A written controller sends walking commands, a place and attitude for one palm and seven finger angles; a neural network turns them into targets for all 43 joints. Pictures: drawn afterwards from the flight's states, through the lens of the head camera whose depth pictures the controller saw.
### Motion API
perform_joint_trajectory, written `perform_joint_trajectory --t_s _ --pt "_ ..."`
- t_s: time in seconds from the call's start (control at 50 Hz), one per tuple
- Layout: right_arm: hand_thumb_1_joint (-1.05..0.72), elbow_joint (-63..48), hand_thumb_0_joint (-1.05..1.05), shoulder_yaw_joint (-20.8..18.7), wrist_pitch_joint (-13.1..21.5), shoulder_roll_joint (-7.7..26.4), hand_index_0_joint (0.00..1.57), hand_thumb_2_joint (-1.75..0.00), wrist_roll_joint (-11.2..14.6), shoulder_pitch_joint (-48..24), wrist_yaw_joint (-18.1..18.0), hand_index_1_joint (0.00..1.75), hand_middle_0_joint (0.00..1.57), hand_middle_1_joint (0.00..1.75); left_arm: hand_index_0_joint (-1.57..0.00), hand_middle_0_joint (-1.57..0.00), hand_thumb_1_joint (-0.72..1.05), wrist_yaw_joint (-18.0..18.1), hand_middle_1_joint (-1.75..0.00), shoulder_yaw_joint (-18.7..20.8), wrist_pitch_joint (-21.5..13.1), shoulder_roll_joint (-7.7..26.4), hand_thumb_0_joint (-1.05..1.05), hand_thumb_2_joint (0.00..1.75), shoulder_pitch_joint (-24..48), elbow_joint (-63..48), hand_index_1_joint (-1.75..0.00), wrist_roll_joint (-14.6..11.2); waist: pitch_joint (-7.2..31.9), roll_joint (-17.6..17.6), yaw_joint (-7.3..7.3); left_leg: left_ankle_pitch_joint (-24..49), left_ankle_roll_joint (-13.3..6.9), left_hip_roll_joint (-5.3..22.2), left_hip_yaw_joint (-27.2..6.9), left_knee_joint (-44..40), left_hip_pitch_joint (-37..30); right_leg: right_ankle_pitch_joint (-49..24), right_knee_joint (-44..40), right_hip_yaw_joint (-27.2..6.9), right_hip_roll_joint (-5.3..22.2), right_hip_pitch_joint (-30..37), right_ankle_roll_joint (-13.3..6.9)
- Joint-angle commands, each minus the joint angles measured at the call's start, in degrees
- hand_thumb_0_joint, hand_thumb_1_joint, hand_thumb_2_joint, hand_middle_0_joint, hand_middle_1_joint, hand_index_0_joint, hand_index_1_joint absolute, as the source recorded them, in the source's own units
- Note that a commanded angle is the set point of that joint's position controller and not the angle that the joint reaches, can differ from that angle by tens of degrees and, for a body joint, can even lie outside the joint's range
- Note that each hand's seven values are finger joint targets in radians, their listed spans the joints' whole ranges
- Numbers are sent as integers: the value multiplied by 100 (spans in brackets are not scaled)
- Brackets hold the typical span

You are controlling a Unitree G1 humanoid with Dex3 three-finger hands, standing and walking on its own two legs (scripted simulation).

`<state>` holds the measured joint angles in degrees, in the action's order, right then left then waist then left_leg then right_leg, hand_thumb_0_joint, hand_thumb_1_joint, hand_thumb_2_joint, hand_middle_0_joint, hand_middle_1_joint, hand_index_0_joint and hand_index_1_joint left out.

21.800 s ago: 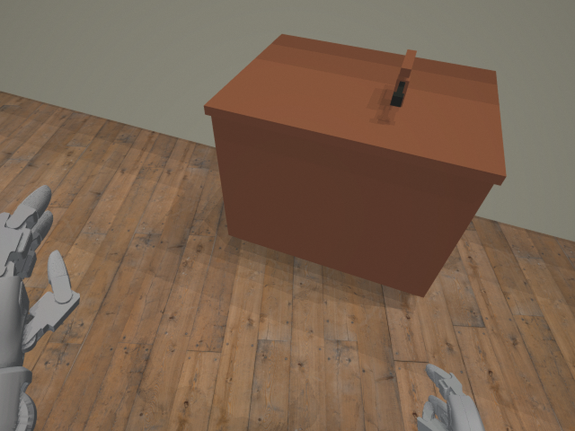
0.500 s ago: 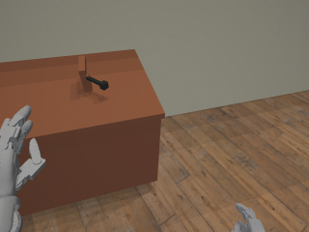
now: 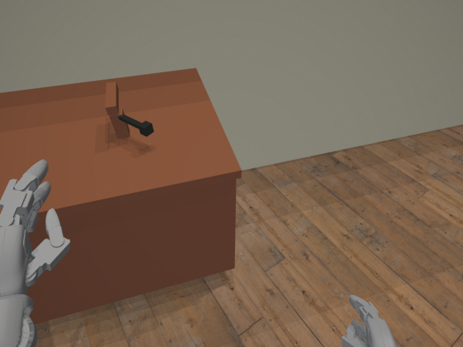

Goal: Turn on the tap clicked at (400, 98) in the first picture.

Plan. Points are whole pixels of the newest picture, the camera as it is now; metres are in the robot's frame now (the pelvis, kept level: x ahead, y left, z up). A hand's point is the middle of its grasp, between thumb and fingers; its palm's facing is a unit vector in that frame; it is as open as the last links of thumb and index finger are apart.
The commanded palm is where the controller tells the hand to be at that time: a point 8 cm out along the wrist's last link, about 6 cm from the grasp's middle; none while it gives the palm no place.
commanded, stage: stop stepping back and stand still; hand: left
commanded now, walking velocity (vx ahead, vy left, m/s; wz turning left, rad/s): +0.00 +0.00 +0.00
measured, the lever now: (146, 128) +0.64 +0.29 +0.01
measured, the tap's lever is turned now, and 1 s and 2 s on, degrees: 40 40 40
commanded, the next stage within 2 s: stand and check the lever's angle in 0.04 s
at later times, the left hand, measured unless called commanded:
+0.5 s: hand (57, 240) +0.21 +0.25 +0.15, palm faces +0.38 -0.85 -0.37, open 7.4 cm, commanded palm +0.16 +0.29 +0.18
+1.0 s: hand (76, 179) +0.30 +0.26 +0.17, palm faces +0.34 -0.84 -0.42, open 7.4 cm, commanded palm +0.24 +0.30 +0.18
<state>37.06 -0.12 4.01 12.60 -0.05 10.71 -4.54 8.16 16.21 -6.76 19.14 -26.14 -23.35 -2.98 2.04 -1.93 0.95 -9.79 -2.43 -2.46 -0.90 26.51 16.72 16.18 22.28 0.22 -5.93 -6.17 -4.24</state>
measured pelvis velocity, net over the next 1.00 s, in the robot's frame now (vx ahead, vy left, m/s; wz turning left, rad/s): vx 0.08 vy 0.03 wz -0.03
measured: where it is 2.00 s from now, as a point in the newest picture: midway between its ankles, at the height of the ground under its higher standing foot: outside the picture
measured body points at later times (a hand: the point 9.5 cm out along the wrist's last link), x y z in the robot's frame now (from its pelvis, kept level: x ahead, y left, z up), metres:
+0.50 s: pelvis +0.00 +0.01 +0.00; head +0.00 +0.01 +0.45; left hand +0.19 +0.29 +0.17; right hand +0.17 -0.23 -0.08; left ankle +0.04 +0.09 -0.74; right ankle -0.05 -0.07 -0.74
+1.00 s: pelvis +0.08 +0.03 +0.00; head +0.09 +0.04 +0.45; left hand +0.28 +0.30 +0.19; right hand +0.21 -0.20 -0.09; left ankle +0.05 +0.09 -0.74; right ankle +0.08 -0.09 -0.68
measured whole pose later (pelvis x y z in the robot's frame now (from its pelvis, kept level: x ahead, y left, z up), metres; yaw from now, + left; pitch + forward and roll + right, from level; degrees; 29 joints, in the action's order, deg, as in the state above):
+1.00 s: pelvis +0.08 +0.03 +0.00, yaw -2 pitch +1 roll -1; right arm 36.5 0.9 5.3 9.8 0.3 13.4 -2.5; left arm 8.3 20.9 -8.0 23.3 -27.4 -30.0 -2.2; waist 0.0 0.6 -2.1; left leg -17.1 -4.5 -2.1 4.5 26.6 10.3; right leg 19.6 56.5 2.6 1.0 -28.2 0.1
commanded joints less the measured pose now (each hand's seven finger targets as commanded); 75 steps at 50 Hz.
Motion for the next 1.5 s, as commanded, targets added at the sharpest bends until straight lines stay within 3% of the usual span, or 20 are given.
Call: perform_joint_trajectory --t_s 0.0,0.44,0.6,0.68,0.74,0.76,0.78,0.8,0.82,0.86,0.96,1.1,1.16,1.18,1.2,1.22,1.26,1.32,1.42,1.48 --pt "-90 -970 0 -225 255 610 20 -90 19 -638 -48 30 20 30 -20 -20 90 140 -30 789 -431 1107 0 90 437 -1303 -30 -29 524 32 -33 1405 28 578 -564 5 -956 -1612 -488 -746 916 -573 477" --pt "-90 -1031 0 -207 284 664 20 -90 -11 -598 -77 30 20 30 -20 -20 90 139 -30 731 -451 1088 0 90 356 -1326 -30 -42 564 -60 -38 962 63 632 -712 -436 -1037 -990 -584 -545 767 -516 371" --pt "-90 -1046 0 -195 177 625 20 -90 -62 -624 -98 30 20 30 -20 -20 90 156 -30 696 -361 1030 0 90 743 -1332 -30 43 -73 -204 -128 -2178 -53 728 -987 -477 317 1670 -368 -934 869 -660 -132" --pt "-90 -988 0 -247 194 603 20 -90 42 -475 -32 30 20 30 -20 -20 90 178 -30 712 -352 1056 0 90 897 -1346 -30 15 63 876 -121 -918 58 407 -73 1496 1189 866 -556 -2183 1875 143 -698" --pt "-90 -1004 0 -226 239 588 20 -90 97 -376 13 30 20 30 -20 -20 90 207 -30 794 -435 1206 0 90 1075 -1580 -30 -11 10 273 -175 -446 39 495 296 812 381 -1686 485 -1440 1838 19 -582" --pt "-90 -1005 0 -237 223 639 20 -90 92 -332 8 30 20 30 -20 -20 90 215 -30 832 -437 1214 0 90 1013 -1681 -30 -8 233 -231 -248 283 -137 532 66 386 -549 -1969 1315 -854 1410 -478 -290" --pt "-90 -1018 0 -233 233 712 20 -90 89 -297 -8 30 20 30 -20 -20 90 214 -30 918 -433 1212 0 90 926 -1711 -30 -13 474 -1089 -326 1273 -479 1045 -1035 -72 -1683 -1576 2539 -136 730 -1481 157" --pt "-90 -1002 0 -161 262 580 20 -90 31 -297 29 30 20 30 -20 -20 90 237 -30 901 -534 1308 0 90 1042 -1965 -30 6 497 -1652 -329 2121 -590 1878 -2788 -600 -2679 1070 3586 120 274 -2934 336" --pt "-90 -969 0 -138 326 555 20 -90 -43 -327 67 30 20 30 -20 -20 90 240 -30 976 -520 1467 0 90 1016 -1991 -30 22 354 -986 -273 1750 -605 2232 -3381 -909 -2267 1633 4329 -337 349 -3063 264" --pt "-90 -840 0 -204 343 589 20 -90 41 -301 133 30 20 30 -20 -20 90 198 -30 1023 -457 1393 0 90 578 -1815 -30 62 18 -86 -195 1366 -801 2130 -2428 -867 -1766 1131 4248 -348 748 -3373 319" --pt "-90 -860 0 -244 475 590 20 -90 70 -269 150 30 20 30 -20 -20 90 81 -30 1040 -491 1109 0 90 -200 -1788 -30 92 -21 -869 -143 798 -344 1478 -827 -1243 -874 -126 3122 317 875 -2575 498" --pt "-90 -915 0 -283 703 620 20 -90 54 -195 -10 30 20 30 -20 -20 90 58 -30 947 -555 1059 0 90 288 -1526 -30 104 25 -738 -182 1753 -204 1360 -240 -887 -1147 -368 1377 807 659 -1840 517" --pt "-90 -924 0 -266 676 652 20 -90 19 -381 -2 30 20 30 -20 -20 90 112 -30 979 -579 1114 0 90 444 -1481 -30 104 402 -509 -51 2023 -104 1172 22 438 -523 -758 333 956 399 -43 370" --pt "-90 -950 0 -256 612 619 20 -90 9 -501 14 30 20 30 -20 -20 90 126 -30 1011 -594 1208 0 90 507 -1597 -30 148 726 -137 -8 1561 -87 1024 180 1544 482 -1347 470 323 831 1209 100" --pt "-90 -994 0 -313 575 550 20 -90 21 -447 49 30 20 30 -20 -20 90 160 -30 1152 -611 1401 0 90 483 -1710 -30 141 1072 968 -58 496 19 427 608 3221 1450 -2377 474 -1428 1944 1909 -509" --pt "-90 -1075 0 -346 616 523 20 -90 56 -506 98 30 20 30 -20 -20 90 123 -30 1378 -680 1516 0 90 290 -1805 -30 15 1040 1336 -71 -2026 117 88 290 4311 1966 -3309 90 -2920 2791 1591 -1040" --pt "-90 -963 0 -373 522 567 20 -90 76 -292 163 30 20 30 -20 -20 90 129 -30 1458 -717 1436 0 90 60 -2014 -30 -29 1007 830 -108 -1964 259 521 -375 4132 1557 -2861 -6 -2139 2817 850 -860" --pt "-90 -1058 0 -216 346 385 20 -90 80 -636 68 30 20 30 -20 -20 90 231 -30 1378 -690 1220 0 90 -305 -2018 -30 2 781 561 -122 -1489 326 588 -27 2066 486 -3561 272 -757 2266 160 -397" --pt "-90 -1133 0 -301 263 529 20 -90 94 -709 -50 30 20 30 -20 -20 90 295 -30 1269 -495 1236 0 90 -321 -1927 -30 -94 343 310 -105 987 261 692 -46 307 -397 -1927 484 -258 1632 -770 290" --pt "-90 -1209 0 -252 277 590 20 -90 129 -804 -102 30 20 30 -20 -20 90 219 -30 1227 -421 1265 0 90 -65 -1646 -30 -69 -79 -82 -62 907 199 902 -394 74 -29 -1067 286 -287 1184 -989 398"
